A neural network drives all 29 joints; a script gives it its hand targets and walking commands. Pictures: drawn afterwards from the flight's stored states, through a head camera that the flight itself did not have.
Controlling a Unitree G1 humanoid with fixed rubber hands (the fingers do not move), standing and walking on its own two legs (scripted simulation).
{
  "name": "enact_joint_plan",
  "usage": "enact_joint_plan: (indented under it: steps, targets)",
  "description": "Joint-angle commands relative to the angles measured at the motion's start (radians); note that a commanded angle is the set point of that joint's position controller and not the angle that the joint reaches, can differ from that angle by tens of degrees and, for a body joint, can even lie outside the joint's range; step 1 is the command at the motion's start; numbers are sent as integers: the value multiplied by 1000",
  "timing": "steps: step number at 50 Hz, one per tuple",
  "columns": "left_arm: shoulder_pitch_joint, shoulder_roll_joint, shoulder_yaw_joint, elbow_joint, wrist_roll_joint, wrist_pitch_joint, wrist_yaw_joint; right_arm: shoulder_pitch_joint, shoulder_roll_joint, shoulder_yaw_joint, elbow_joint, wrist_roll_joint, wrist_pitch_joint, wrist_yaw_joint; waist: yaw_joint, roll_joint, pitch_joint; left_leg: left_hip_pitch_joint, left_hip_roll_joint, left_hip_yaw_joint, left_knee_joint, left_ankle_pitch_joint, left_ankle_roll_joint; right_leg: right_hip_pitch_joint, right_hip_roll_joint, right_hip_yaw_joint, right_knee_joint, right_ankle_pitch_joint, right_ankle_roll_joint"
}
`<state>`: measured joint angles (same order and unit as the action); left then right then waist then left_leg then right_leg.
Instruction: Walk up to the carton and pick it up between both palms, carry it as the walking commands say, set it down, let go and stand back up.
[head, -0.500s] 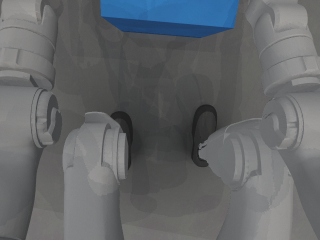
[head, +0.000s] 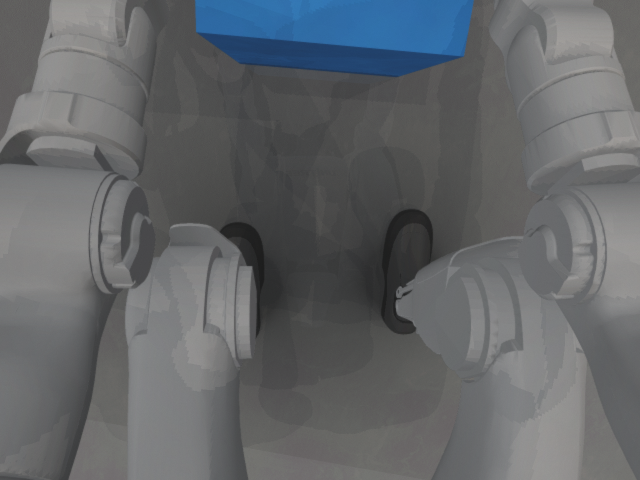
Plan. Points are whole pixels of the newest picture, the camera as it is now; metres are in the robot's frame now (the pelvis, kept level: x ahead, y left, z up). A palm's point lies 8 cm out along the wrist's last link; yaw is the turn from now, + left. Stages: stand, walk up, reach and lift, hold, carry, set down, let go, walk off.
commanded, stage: reach and lift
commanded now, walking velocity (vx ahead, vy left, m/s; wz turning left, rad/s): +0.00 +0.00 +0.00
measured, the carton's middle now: out of the picture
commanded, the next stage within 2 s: none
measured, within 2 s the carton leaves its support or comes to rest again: leaves its support in 0.54 s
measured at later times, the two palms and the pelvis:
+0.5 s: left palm out of the picture +0.56 +0.17 -0.19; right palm out of the picture +0.56 -0.14 -0.19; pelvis +0.00 +0.00 -0.01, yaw +0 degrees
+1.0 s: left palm out of the picture +0.58 +0.18 -0.13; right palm out of the picture +0.58 -0.13 -0.12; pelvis +0.00 +0.01 +0.00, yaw -1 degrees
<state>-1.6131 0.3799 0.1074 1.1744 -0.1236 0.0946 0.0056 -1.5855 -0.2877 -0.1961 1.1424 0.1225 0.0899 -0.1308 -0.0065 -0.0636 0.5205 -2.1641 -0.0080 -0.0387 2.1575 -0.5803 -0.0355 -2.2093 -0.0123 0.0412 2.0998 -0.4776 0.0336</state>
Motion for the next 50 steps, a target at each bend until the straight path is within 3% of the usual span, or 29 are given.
enact_joint_plan:
  steps: [1,2,3,6,7,8,9,12,14,16,18,19,22,23,24,26,33,34,35,36,39,40,41,43,44,46,47,48,50]
  targets:
    - [-454,-716,-112,-183,49,42,-232,-429,843,147,-144,-19,54,252,148,99,-1113,348,-63,131,-165,157,26,606,140,-98,-64,140,-4]
    - [-460,-739,-109,-201,35,41,-239,-418,845,157,-161,-29,55,257,113,44,-1136,362,-68,123,-160,193,31,596,137,-120,-53,163,3]
    - [-443,-734,-118,-197,30,49,-251,-419,851,151,-153,-25,65,261,101,71,-1109,346,-65,120,-159,166,35,594,135,-109,-57,143,-2]
    - [-425,-786,-120,-223,40,65,-273,-405,907,145,-124,-23,83,277,110,58,-1111,303,-69,125,-159,167,38,590,138,-111,-53,149,-5]
    - [-432,-769,-122,-251,45,60,-270,-376,949,155,-131,-15,87,285,139,60,-1099,309,-72,131,-158,179,42,560,147,-110,-51,155,-2]
    - [-425,-784,-131,-231,34,67,-278,-402,923,152,-143,-24,88,286,111,55,-1100,321,-72,123,-157,185,42,568,141,-119,-47,148,-5]
    - [-435,-777,-135,-240,23,68,-284,-430,911,184,-193,-1,81,284,135,61,-1119,298,-66,130,-143,195,41,613,138,-97,-49,179,-8]
    - [-413,-806,-136,-236,11,72,-292,-409,965,179,-165,3,94,285,140,68,-1125,286,-69,139,-135,168,48,604,143,-94,-45,148,-9]
    - [-422,-809,-132,-255,4,69,-297,-426,973,206,-174,6,98,283,125,2,-1137,268,-72,133,-139,170,51,634,141,-104,-47,155,-5]
    - [-442,-812,-146,-266,5,68,-294,-437,976,218,-193,23,94,283,148,45,-1165,302,-67,138,-138,191,43,642,139,-90,-41,176,-11]
    - [-519,-805,-185,-345,-33,60,-296,-462,995,237,-245,38,91,273,128,17,-1271,325,-74,139,-126,231,44,691,147,-101,-38,232,-6]
    - [-492,-813,-178,-330,-22,66,-292,-480,1018,240,-226,54,95,274,149,47,-1286,348,-67,147,-126,253,41,687,144,-100,-35,231,-3]
    - [-544,-844,-220,-375,-60,67,-290,-499,1020,258,-299,62,93,265,98,36,-1398,417,-75,133,-135,274,42,727,145,-119,-28,255,-2]
    - [-558,-835,-226,-371,-56,72,-286,-528,1009,267,-304,83,93,263,127,64,-1444,449,-72,146,-133,295,33,736,144,-116,-32,270,-4]
    - [-569,-862,-248,-400,-73,70,-282,-516,1017,271,-303,96,89,260,106,94,-1496,475,-71,145,-133,309,30,758,146,-118,-24,295,-7]
    - [-613,-860,-252,-467,-78,68,-270,-576,1040,306,-365,117,90,252,128,57,-1643,543,-80,150,-127,373,24,817,149,-123,-25,338,1]
    - [-537,-940,-254,-413,-52,128,-271,-545,1063,301,-375,104,129,247,94,81,-1670,560,-82,149,-172,284,23,816,148,-147,-54,252,-3]
    - [-534,-932,-249,-402,-36,135,-273,-565,1068,304,-393,105,131,253,105,61,-1672,543,-80,150,-175,283,22,810,147,-157,-48,251,2]
    - [-556,-961,-247,-445,-39,135,-269,-604,1087,304,-422,113,130,256,125,104,-1759,588,-86,163,-181,294,21,824,152,-158,-51,259,-1]
    - [-568,-984,-253,-506,-64,136,-265,-640,1087,334,-517,132,127,249,111,80,-1894,675,-92,160,-160,365,22,903,156,-151,-59,307,-4]
    - [-588,-986,-263,-524,-65,151,-260,-646,1071,319,-513,121,145,244,83,61,-1913,654,-98,146,-179,361,20,887,156,-172,-53,313,4]
    - [-621,-997,-254,-512,-69,158,-263,-626,1067,297,-448,105,161,253,61,98,-1887,677,-92,153,-184,326,16,860,150,-172,-67,263,-2]
    - [-552,-1001,-218,-435,-33,173,-269,-622,1080,290,-423,94,168,262,93,82,-1785,623,-92,152,-207,277,20,800,146,-173,-82,208,-3]
    - [-524,-1031,-201,-415,-4,193,-281,-610,1096,257,-407,66,185,278,73,93,-1741,631,-92,152,-228,217,24,755,149,-188,-104,140,-8]
    - [-564,-1049,-230,-505,-26,186,-277,-594,1108,264,-445,76,184,275,61,110,-1831,671,-95,155,-219,256,17,806,150,-184,-104,183,-8]
    - [-542,-1084,-214,-455,-13,204,-279,-652,1111,261,-485,71,187,282,57,116,-1840,695,-99,141,-235,253,24,757,146,-198,-99,174,-9]
    - [-549,-1113,-235,-496,-36,210,-284,-635,1119,268,-516,66,191,282,25,79,-1921,724,-103,140,-228,287,17,824,153,-199,-111,201,-13]
    - [-567,-1105,-242,-511,-27,216,-281,-648,1133,265,-529,76,197,285,34,112,-1965,769,-105,141,-231,294,18,822,151,-197,-111,214,-15]
    - [-549,-1117,-218,-491,-14,218,-281,-592,1155,243,-449,54,212,298,25,101,-1866,714,-104,130,-255,262,19,770,152,-198,-119,184,-14]
